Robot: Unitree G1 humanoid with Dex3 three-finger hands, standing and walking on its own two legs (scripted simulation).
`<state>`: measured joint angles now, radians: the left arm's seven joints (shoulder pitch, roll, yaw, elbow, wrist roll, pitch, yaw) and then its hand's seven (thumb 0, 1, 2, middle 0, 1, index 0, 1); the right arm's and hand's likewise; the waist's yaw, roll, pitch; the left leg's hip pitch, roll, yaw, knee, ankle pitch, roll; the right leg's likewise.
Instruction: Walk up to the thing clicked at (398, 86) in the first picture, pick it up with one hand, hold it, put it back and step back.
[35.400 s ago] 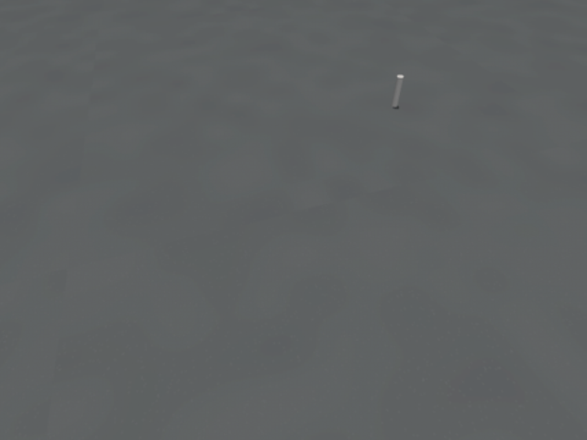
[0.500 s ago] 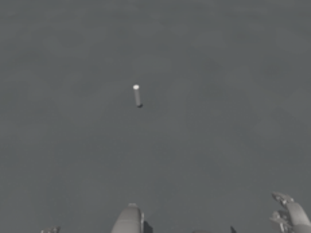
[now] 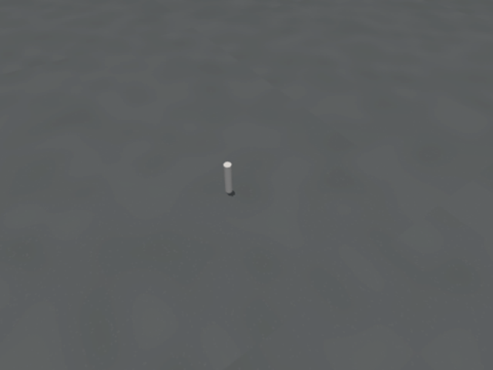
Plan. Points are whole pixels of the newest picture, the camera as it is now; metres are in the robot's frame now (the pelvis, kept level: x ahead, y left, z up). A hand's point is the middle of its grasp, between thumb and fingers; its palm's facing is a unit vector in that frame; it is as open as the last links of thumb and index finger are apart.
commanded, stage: step back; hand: left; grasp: from the side
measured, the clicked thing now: (228, 178) +1.10 +0.14 -0.67
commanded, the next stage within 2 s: stand in 0.66 s
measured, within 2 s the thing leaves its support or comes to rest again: neither
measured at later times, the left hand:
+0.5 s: hand out of the picture +0.12 +0.26 -0.16, palm faces +0.08 -0.93 -0.37, open 7.4 cm
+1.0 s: hand out of the picture +0.13 +0.25 -0.14, palm faces +0.02 -0.94 -0.34, open 7.4 cm
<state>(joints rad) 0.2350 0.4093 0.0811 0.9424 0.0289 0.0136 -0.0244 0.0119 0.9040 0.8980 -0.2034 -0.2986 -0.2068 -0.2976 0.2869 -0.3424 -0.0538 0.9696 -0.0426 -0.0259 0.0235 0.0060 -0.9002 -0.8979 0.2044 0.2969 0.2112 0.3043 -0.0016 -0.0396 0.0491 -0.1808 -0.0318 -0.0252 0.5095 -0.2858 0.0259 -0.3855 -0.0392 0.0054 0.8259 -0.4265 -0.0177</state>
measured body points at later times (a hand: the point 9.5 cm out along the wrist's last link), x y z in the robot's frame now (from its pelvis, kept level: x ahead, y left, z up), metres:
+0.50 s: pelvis +0.05 -0.01 -0.01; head +0.08 +0.00 +0.44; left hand +0.11 +0.31 -0.13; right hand +0.13 -0.31 -0.14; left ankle +0.08 +0.12 -0.74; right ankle +0.05 -0.13 -0.73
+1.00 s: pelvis +0.06 -0.01 +0.01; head +0.06 -0.01 +0.46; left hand +0.13 +0.30 -0.12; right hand +0.18 -0.29 -0.12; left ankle +0.08 +0.12 -0.73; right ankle +0.05 -0.13 -0.74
